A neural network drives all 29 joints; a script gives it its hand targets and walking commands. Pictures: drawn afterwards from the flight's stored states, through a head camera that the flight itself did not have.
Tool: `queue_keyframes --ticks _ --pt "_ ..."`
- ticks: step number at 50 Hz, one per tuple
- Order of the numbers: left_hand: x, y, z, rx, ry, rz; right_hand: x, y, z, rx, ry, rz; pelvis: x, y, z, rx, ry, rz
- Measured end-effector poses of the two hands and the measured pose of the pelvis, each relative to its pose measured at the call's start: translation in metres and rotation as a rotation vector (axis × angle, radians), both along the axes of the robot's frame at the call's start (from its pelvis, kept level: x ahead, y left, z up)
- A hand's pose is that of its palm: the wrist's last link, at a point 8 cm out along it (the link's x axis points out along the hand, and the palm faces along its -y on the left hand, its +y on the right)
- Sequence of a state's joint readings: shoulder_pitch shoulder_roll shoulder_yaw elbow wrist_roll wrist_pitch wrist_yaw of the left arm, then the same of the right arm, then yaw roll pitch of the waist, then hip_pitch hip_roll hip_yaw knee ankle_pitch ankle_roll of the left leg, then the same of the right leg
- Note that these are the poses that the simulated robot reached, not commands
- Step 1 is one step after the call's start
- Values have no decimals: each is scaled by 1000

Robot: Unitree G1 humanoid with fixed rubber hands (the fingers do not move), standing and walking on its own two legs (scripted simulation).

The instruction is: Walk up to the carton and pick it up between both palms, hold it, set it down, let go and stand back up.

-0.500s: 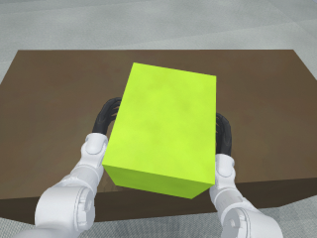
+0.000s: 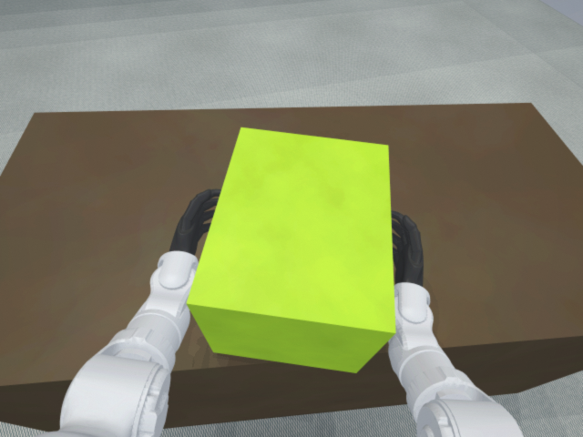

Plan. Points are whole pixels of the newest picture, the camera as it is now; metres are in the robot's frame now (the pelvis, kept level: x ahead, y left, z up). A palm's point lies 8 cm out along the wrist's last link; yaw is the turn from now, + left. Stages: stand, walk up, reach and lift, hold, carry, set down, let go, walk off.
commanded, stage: reach and lift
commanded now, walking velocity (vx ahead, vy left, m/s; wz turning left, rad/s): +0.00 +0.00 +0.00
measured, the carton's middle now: (299, 251) +0.40 -0.02 -0.01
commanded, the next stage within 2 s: hold in 1.62 s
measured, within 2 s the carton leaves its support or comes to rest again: neither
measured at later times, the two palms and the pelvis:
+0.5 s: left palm (154, 218) +0.36 +0.16 +0.13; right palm (422, 234) +0.34 -0.16 +0.12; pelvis -0.01 +0.01 +0.01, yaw +1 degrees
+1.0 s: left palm (152, 216) +0.34 +0.15 +0.16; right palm (435, 220) +0.34 -0.17 +0.14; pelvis -0.03 -0.02 +0.01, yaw +0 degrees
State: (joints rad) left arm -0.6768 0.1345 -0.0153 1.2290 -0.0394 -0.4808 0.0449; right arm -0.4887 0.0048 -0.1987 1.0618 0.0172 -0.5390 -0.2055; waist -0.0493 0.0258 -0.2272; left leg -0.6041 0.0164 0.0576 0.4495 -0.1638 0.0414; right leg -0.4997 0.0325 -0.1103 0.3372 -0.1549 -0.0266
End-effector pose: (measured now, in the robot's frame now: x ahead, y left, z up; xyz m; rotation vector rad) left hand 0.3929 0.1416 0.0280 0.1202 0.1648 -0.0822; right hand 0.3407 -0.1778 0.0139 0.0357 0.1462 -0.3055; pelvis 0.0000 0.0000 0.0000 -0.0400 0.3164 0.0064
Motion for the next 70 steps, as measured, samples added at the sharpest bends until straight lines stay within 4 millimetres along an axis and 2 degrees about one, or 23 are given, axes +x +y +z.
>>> queue_keyframes --ticks 10,19,27,38,42,46,57,63,70 --pt "6 -5 48 -11 -59 3 5 -5 48 38 -62 -9 9 7 5 9 -123 -3" --pt "-17 11 73 -44 -10 68 1 8 80 20 -8 46 3 9 9 14 -263 -4" --pt "-33 16 107 -56 -18 109 -5 12 109 -1 -15 79 -12 7 11 20 -332 12" --pt "-53 11 120 -56 14 125 -19 8 108 -25 16 111 -27 4 11 29 -395 -7" --pt "-59 12 122 -35 43 161 -16 8 105 -25 48 149 -32 -1 10 31 -394 -21" --pt "-57 11 124 -49 52 186 -8 7 113 -31 53 167 -34 -8 10 34 -372 -17" --pt "-45 6 136 -73 22 185 11 0 136 -62 21 174 -20 -23 11 41 -389 9" --pt "-49 9 135 -63 13 184 9 4 134 -61 10 181 -12 -21 11 42 -412 20" --pt "-54 16 133 -54 12 180 4 10 130 -47 8 179 -11 -15 11 36 -413 25"
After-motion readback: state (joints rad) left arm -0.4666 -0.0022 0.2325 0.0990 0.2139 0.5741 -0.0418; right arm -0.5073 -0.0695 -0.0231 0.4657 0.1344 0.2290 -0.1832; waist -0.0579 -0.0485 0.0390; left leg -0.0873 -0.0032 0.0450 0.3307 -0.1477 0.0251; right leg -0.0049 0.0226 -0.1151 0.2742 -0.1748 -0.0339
